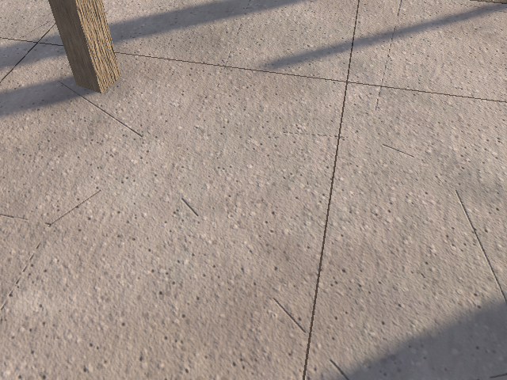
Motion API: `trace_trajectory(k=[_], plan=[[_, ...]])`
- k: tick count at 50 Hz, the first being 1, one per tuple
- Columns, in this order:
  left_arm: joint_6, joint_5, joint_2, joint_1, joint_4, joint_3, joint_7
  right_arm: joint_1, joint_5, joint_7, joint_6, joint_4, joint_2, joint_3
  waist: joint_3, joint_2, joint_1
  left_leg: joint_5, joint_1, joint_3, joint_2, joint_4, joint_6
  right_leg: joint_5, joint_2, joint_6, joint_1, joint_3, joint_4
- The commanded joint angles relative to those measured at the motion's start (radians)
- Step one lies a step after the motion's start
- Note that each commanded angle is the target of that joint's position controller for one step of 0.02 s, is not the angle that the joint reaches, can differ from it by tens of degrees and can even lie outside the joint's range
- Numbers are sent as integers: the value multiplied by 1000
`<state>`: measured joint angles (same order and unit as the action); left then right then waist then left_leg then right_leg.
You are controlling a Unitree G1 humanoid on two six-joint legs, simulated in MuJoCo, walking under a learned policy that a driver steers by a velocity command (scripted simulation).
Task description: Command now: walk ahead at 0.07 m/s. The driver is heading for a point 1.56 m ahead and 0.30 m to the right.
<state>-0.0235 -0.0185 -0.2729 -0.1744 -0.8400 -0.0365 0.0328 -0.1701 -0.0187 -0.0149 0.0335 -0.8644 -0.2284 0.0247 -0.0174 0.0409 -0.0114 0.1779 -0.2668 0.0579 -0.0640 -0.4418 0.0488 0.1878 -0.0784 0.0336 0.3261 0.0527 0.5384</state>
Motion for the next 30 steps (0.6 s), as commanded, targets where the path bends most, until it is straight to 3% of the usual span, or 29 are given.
trace_trajectory(k=[1, 2, 3, 4, 7, 12, 19, 30], plan=[[8, -5, -167, -37, 42, -37, 11, -13, -9, 4, 9, 31, -99, 14, 15, 13, -6, 255, -144, -130, 113, 102, 9, -183, -81, -63, -207, 68, -112], [10, 6, -167, -12, 20, -43, 7, -38, -5, 11, 2, 22, -89, 13, 16, 114, -31, 188, -56, -66, 68, 83, -16, 30, -56, -81, -94, 63, -131], [16, 6, -112, 3, 22, -32, 0, -7, -5, 18, -5, 17, -112, 16, -2, 90, -8, 130, 6, -58, 70, 52, -27, 108, -31, -69, -34, 55, -159], [23, -1, -85, 10, 13, -23, -3, 5, 0, 25, -12, 15, -113, 18, 2, 80, -8, 88, 32, -59, 76, 41, -22, 90, -23, -50, -21, 46, -164], [44, 8, -89, 0, -13, -22, -7, -5, 0, 32, -22, -11, -116, 20, 33, 38, -1, -22, 52, -71, 91, 32, -11, -91, -5, -32, -88, 22, -119], [42, 14, -91, -6, -55, -21, -1, 9, 13, 33, -23, -50, -115, 22, 61, -10, 11, -142, 86, -69, 97, 14, -16, -221, 6, -43, -142, 7, -88], [33, 16, -84, 8, -106, -19, 0, 9, 15, 42, -37, -105, -120, 25, 49, -41, 9, -177, 112, -67, 101, 15, -22, -234, 20, -47, -152, -8, -94], [21, 15, -73, 16, -174, -18, 6, 9, 15, 49, -39, -167, -122, 21, 17, -37, 9, -120, 101, -66, 103, 37, -25, -160, 37, -40, -153, -24, -121]])
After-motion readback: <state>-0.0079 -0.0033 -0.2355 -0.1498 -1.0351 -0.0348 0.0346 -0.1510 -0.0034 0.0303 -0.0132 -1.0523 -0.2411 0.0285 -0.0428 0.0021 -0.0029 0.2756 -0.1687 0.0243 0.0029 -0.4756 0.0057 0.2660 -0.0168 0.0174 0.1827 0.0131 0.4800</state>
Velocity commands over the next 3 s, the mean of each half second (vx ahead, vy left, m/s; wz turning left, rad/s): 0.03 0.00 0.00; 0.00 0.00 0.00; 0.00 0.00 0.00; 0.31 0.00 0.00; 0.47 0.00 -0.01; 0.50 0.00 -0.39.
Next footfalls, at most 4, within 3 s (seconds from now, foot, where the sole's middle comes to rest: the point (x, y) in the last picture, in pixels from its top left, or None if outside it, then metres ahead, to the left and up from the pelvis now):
2.22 left None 0.50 0.07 -0.77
2.78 right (321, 278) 0.81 -0.18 -0.77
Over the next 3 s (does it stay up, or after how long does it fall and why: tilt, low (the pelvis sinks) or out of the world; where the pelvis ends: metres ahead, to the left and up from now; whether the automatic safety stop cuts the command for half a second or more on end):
stays up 0.77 -0.11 0.01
